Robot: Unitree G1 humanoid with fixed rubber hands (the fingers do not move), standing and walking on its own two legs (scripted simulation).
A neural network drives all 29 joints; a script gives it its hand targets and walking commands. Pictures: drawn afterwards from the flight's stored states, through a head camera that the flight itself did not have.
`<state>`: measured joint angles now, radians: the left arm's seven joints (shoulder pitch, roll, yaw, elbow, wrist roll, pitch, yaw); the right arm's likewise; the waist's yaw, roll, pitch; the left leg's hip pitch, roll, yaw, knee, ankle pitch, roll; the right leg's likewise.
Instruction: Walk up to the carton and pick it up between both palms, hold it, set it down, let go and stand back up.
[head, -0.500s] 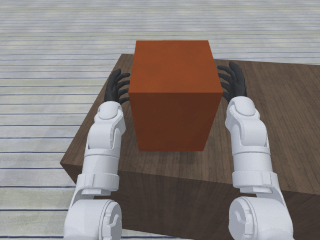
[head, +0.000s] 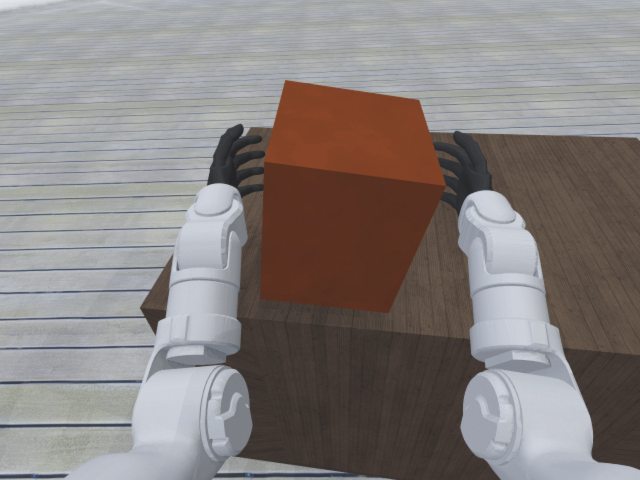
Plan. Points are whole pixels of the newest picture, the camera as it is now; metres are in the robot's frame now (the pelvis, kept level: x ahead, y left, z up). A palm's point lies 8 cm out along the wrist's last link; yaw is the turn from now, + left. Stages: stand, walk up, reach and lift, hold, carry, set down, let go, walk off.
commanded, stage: hold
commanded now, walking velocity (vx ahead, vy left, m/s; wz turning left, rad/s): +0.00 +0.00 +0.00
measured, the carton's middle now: (338, 200) +0.49 +0.00 +0.14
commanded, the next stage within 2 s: set down in 0.82 s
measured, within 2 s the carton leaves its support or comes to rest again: neither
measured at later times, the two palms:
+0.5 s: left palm (190, 191) +0.36 +0.16 +0.24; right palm (462, 176) +0.39 -0.14 +0.24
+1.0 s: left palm (188, 175) +0.40 +0.17 +0.24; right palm (450, 167) +0.41 -0.13 +0.24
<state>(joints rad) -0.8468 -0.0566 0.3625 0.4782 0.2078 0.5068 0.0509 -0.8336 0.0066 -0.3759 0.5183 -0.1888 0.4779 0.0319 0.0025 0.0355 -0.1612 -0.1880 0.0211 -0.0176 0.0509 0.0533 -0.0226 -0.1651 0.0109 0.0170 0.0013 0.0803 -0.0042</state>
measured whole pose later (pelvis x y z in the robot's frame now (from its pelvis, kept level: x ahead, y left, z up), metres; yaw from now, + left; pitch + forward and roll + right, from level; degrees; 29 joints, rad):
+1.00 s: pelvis +0.00 +0.01 +0.00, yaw +7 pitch +7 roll -1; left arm -0.95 0.03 0.38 0.67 0.26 0.49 -0.07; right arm -0.93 0.00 -0.46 0.64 -0.28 0.47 0.11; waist -0.07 0.03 -0.26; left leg -0.24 0.02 -0.02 0.02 0.10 -0.01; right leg -0.17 -0.01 -0.09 -0.04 0.08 0.00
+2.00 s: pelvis +0.06 +0.00 +0.00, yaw +6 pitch +9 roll +0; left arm -0.85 0.11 0.17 0.63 0.03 0.43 0.01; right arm -0.88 -0.20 -0.23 0.67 0.04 0.40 0.04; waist -0.05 0.02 -0.29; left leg -0.17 0.04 -0.02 -0.04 0.05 -0.03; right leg -0.16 0.00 -0.05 0.04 -0.03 0.00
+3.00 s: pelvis +0.07 +0.01 -0.01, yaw +4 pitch +24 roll +0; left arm -0.84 0.21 0.05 0.83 -0.19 0.10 0.07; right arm -0.82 -0.32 -0.15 0.97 0.19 0.05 0.08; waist -0.06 0.03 -0.38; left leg -0.50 0.03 -0.01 0.11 -0.02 -0.03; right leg -0.44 -0.01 -0.02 0.04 -0.01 0.01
